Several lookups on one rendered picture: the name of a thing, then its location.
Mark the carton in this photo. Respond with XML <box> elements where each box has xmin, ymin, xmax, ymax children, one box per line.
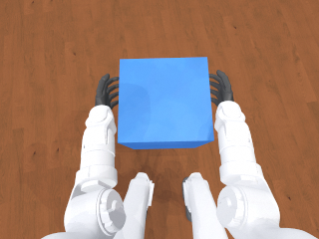
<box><xmin>118</xmin><ymin>57</ymin><xmax>214</xmax><ymax>149</ymax></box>

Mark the robot left thigh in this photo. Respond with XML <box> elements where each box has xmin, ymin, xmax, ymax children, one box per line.
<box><xmin>113</xmin><ymin>177</ymin><xmax>155</xmax><ymax>239</ymax></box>

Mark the left robot forearm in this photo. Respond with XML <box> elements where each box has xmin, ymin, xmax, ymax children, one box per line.
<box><xmin>64</xmin><ymin>105</ymin><xmax>118</xmax><ymax>229</ymax></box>

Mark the robot left shin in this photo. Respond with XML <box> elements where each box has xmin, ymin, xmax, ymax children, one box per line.
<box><xmin>130</xmin><ymin>172</ymin><xmax>150</xmax><ymax>211</ymax></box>

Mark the robot left upper arm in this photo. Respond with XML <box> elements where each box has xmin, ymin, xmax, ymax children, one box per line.
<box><xmin>41</xmin><ymin>187</ymin><xmax>127</xmax><ymax>239</ymax></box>

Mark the right robot forearm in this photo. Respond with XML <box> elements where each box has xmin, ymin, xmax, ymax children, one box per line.
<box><xmin>214</xmin><ymin>101</ymin><xmax>279</xmax><ymax>208</ymax></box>

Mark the robot right upper arm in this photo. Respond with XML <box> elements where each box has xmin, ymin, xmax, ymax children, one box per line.
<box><xmin>215</xmin><ymin>183</ymin><xmax>318</xmax><ymax>239</ymax></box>

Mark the robot right hand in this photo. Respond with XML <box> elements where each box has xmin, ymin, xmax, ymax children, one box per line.
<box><xmin>208</xmin><ymin>70</ymin><xmax>234</xmax><ymax>107</ymax></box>

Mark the robot left hand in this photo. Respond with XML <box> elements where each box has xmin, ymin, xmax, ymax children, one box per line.
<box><xmin>95</xmin><ymin>73</ymin><xmax>120</xmax><ymax>110</ymax></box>

